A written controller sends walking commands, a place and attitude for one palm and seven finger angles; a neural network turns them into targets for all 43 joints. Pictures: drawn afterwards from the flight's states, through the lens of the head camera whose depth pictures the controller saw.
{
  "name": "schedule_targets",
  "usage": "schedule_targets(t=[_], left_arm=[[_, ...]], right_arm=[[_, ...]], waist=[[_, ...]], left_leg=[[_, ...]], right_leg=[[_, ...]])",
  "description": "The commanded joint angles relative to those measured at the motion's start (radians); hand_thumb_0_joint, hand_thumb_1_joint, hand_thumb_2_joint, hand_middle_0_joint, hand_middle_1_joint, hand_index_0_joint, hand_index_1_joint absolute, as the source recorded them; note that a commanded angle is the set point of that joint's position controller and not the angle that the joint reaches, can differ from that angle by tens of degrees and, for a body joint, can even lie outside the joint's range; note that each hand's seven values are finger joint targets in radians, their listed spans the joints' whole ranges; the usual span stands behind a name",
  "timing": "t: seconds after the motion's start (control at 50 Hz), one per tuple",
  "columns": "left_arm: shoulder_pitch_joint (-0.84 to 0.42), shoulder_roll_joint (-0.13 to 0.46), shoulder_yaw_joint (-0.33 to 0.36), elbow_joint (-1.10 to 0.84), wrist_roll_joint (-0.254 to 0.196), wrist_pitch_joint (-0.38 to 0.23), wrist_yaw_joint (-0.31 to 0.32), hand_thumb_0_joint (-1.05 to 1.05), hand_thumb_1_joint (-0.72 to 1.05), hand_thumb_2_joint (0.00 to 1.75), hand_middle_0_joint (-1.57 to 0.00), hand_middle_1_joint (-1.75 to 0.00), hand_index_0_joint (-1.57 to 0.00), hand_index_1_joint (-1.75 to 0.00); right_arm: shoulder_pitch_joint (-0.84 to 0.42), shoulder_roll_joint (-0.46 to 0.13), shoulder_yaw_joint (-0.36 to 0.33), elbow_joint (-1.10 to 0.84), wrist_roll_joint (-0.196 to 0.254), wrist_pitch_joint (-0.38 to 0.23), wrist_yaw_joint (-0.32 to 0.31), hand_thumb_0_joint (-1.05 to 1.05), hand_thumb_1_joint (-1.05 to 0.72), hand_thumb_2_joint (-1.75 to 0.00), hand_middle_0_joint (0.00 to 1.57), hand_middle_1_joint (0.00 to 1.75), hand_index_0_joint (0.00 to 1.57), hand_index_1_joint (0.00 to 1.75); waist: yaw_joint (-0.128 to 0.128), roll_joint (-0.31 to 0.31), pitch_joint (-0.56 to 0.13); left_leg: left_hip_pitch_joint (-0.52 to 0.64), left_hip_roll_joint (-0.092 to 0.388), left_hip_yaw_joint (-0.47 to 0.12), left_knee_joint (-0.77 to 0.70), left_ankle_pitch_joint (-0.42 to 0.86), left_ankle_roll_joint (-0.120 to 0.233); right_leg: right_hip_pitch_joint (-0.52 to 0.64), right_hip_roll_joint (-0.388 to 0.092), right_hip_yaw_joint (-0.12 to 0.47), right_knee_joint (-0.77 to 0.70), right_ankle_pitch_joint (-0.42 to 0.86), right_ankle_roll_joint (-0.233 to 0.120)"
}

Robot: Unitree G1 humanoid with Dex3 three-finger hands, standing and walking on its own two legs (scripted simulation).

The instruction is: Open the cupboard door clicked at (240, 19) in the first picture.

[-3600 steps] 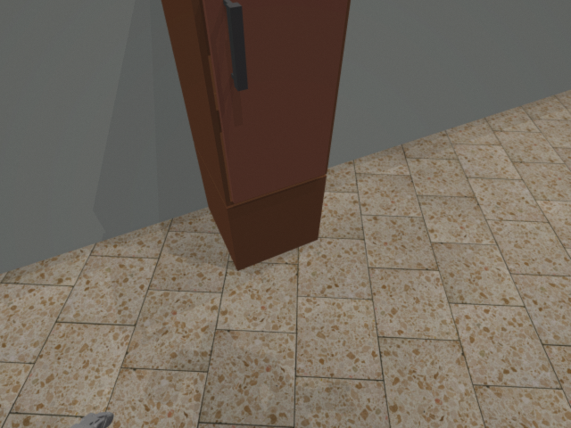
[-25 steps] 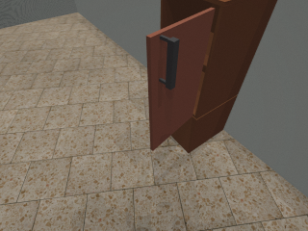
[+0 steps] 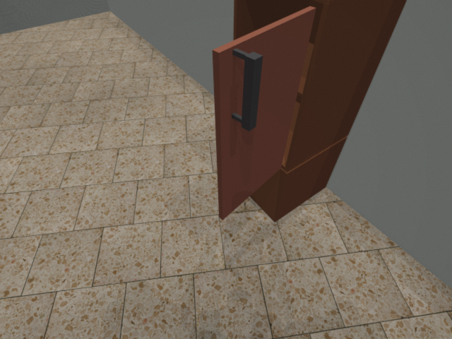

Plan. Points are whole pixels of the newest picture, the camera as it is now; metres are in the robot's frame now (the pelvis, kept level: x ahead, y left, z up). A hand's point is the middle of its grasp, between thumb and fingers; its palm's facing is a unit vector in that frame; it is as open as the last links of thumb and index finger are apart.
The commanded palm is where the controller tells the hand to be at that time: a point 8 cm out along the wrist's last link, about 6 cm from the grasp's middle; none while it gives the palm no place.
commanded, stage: look to check the result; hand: left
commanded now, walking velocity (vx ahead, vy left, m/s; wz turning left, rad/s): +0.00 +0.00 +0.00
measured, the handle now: (243, 91) +0.57 -0.01 +0.15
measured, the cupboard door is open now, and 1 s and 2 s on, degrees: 100 100 100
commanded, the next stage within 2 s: stand and wait in 0.32 s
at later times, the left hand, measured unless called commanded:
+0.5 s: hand out of the picture -0.01 +0.15 -0.17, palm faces +0.05 -0.98 -0.17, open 7.4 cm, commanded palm none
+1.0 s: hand out of the picture +0.00 +0.14 -0.17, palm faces +0.06 -0.98 -0.18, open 7.4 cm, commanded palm none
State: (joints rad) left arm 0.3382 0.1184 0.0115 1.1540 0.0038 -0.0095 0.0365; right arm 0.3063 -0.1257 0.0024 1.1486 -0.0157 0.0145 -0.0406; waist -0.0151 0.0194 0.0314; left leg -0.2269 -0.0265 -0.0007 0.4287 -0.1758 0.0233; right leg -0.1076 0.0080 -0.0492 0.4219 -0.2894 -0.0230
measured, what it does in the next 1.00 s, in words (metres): stands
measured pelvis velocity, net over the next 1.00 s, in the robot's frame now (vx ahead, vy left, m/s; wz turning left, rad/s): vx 0.02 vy -0.01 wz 0.01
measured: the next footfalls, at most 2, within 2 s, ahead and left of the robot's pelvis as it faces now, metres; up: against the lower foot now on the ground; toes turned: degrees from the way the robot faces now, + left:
none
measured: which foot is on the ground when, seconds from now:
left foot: down 0.00-1.00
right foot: down 0.00-1.00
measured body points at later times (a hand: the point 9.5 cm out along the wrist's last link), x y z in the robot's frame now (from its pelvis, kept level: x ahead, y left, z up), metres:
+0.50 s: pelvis +0.01 -0.01 +0.00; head +0.02 -0.01 +0.45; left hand -0.01 +0.20 -0.16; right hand +0.00 -0.22 -0.17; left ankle +0.04 +0.10 -0.74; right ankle -0.04 -0.10 -0.74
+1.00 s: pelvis +0.02 -0.01 +0.00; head +0.03 -0.02 +0.45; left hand -0.01 +0.20 -0.16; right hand +0.01 -0.22 -0.17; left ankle +0.04 +0.10 -0.74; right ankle -0.04 -0.10 -0.74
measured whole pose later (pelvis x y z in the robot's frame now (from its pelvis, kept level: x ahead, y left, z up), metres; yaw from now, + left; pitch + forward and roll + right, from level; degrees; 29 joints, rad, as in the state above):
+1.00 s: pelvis +0.02 -0.01 +0.00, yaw +0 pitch -1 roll +0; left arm 0.33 0.11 0.01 1.15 0.00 -0.02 0.04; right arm 0.28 -0.13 0.01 1.16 -0.01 0.01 -0.05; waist -0.01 0.01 0.03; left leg -0.19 -0.02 -0.01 0.42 -0.20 0.01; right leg -0.06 0.02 -0.06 0.38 -0.31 -0.04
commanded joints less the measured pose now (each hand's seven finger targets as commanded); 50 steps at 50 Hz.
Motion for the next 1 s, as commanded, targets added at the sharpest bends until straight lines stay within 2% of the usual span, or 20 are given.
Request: schedule_targets(t=[0.0,0.16,0.2,0.26,0.36,0.48,0.54,0.76,0.92,0.98], left_arm=[[0.080,0.081,0.012,-0.015,-0.003,-0.007,0.006,0.00,0.90,0.90,-0.20,-0.30,-0.20,-0.30],[0.077,0.084,0.011,-0.014,-0.004,-0.007,0.005,0.00,0.90,0.90,-0.20,-0.30,-0.20,-0.30],[0.079,0.084,0.011,-0.014,-0.003,-0.009,0.006,0.00,0.90,0.90,-0.20,-0.30,-0.20,-0.30],[0.074,0.081,0.010,-0.015,-0.004,-0.008,0.006,0.00,0.90,0.90,-0.20,-0.30,-0.20,-0.30],[0.071,0.086,0.011,-0.017,-0.004,-0.011,0.006,0.00,0.90,0.90,-0.20,-0.30,-0.20,-0.30],[0.077,0.089,0.012,-0.018,-0.003,-0.012,0.007,0.00,0.90,0.90,-0.20,-0.30,-0.20,-0.30],[0.075,0.084,0.011,-0.019,-0.004,-0.011,0.007,0.00,0.90,0.90,-0.20,-0.30,-0.20,-0.30],[0.073,0.087,0.010,-0.019,-0.005,-0.010,0.006,0.00,0.90,0.90,-0.20,-0.30,-0.20,-0.30],[0.079,0.087,0.012,-0.019,-0.005,-0.012,0.008,0.00,0.90,0.90,-0.20,-0.30,-0.20,-0.30],[0.085,0.087,0.011,-0.018,-0.004,-0.012,0.009,0.00,0.90,0.90,-0.20,-0.30,-0.20,-0.30]], right_arm=[[0.056,-0.088,-0.013,-0.017,-0.003,-0.013,-0.004,0.00,-0.90,-0.90,0.20,0.30,0.20,0.30],[0.044,-0.092,-0.010,-0.012,-0.003,-0.015,-0.005,0.00,-0.90,-0.90,0.20,0.30,0.20,0.30],[0.042,-0.091,-0.012,-0.014,-0.002,-0.016,-0.005,0.00,-0.90,-0.90,0.20,0.30,0.20,0.30],[0.039,-0.092,-0.011,-0.011,-0.003,-0.015,-0.005,0.00,-0.90,-0.90,0.20,0.30,0.20,0.30],[0.036,-0.094,-0.011,-0.009,-0.002,-0.018,-0.007,0.00,-0.90,-0.90,0.20,0.30,0.20,0.30],[0.036,-0.098,-0.011,-0.012,0.000,-0.019,-0.008,0.00,-0.90,-0.90,0.20,0.30,0.20,0.30],[0.038,-0.095,-0.011,-0.008,-0.003,-0.018,-0.008,0.00,-0.90,-0.90,0.20,0.30,0.20,0.30],[0.037,-0.096,-0.010,-0.007,-0.002,-0.017,-0.010,0.00,-0.90,-0.90,0.20,0.30,0.20,0.30],[0.039,-0.092,-0.010,-0.004,-0.001,-0.019,-0.011,0.00,-0.90,-0.90,0.20,0.30,0.20,0.30],[0.034,-0.095,-0.011,-0.004,0.001,-0.017,-0.011,0.00,-0.90,-0.90,0.20,0.30,0.20,0.30]], waist=[[0.003,-0.030,0.070],[0.004,-0.009,0.070],[0.004,-0.030,0.057],[0.003,-0.015,0.073],[0.005,-0.009,0.052],[0.008,-0.028,0.052],[0.005,-0.012,0.055],[0.007,-0.026,0.067],[0.008,-0.025,0.050],[0.011,-0.041,0.051]], left_leg=[[0.030,0.102,-0.102,-0.071,0.079,0.018],[0.041,0.105,-0.103,-0.077,0.100,0.018],[0.049,0.104,-0.101,-0.070,0.116,0.018],[0.046,0.103,-0.102,-0.076,0.108,0.017],[0.056,0.106,-0.098,-0.068,0.147,0.017],[0.060,0.105,-0.097,-0.060,0.169,0.017],[0.061,0.104,-0.095,-0.063,0.167,0.016],[0.061,0.105,-0.096,-0.064,0.160,0.016],[0.069,0.106,-0.090,-0.054,0.191,0.017],[0.072,0.106,-0.088,-0.049,0.188,0.017]], right_leg=[[-0.098,-0.103,0.097,-0.109,0.063,-0.021],[-0.089,-0.105,0.091,-0.109,0.083,-0.018],[-0.081,-0.107,0.091,-0.111,0.097,-0.017],[-0.090,-0.106,0.094,-0.114,0.091,-0.019],[-0.066,-0.109,0.092,-0.112,0.132,-0.017],[-0.056,-0.109,0.087,-0.118,0.159,-0.015],[-0.054,-0.111,0.088,-0.117,0.159,-0.017],[-0.055,-0.109,0.087,-0.121,0.155,-0.017],[-0.035,-0.115,0.083,-0.117,0.206,-0.014],[-0.038,-0.114,0.077,-0.120,0.209,-0.012]])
